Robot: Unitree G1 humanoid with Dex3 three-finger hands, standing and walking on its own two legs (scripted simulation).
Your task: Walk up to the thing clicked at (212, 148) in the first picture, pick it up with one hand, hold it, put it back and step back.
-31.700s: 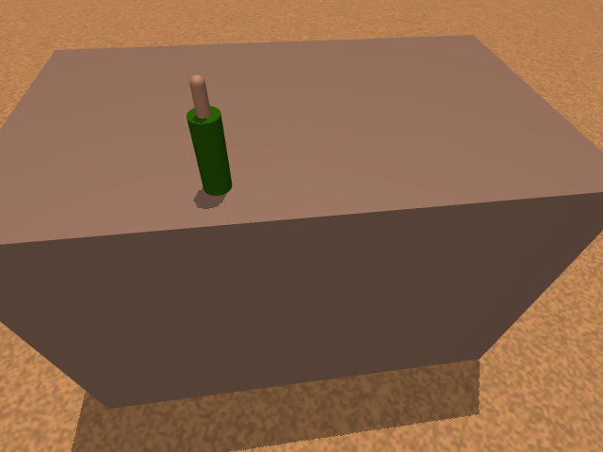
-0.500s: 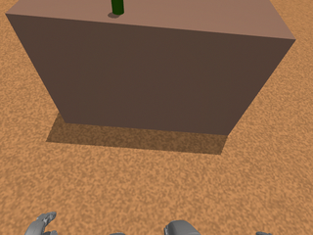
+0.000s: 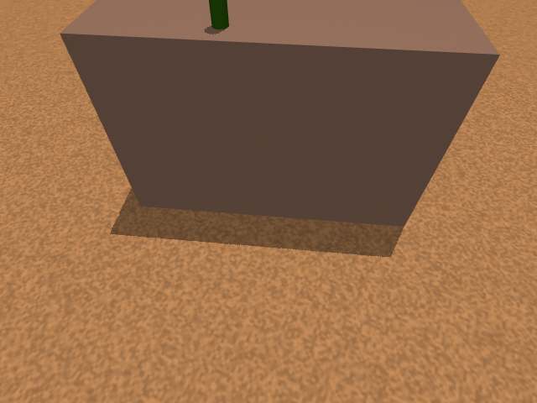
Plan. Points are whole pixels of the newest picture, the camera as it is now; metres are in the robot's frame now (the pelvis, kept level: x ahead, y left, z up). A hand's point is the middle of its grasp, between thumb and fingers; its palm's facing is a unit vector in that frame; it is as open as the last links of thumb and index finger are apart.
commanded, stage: step back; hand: left
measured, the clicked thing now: out of the picture +1.11 +0.19 +0.15
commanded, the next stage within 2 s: stand in 0.82 s
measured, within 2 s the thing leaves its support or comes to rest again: neither
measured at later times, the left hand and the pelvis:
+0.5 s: hand out of the picture +0.08 +0.27 -0.13, palm faces +0.04 -0.92 -0.40, open 7.4 cm; pelvis +0.04 +0.00 +0.01, yaw +2 degrees
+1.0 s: hand out of the picture +0.13 +0.28 -0.14, palm faces +0.01 -0.94 -0.34, open 7.4 cm; pelvis +0.06 +0.03 +0.02, yaw +1 degrees
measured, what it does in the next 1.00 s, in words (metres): steps on the spot: left foot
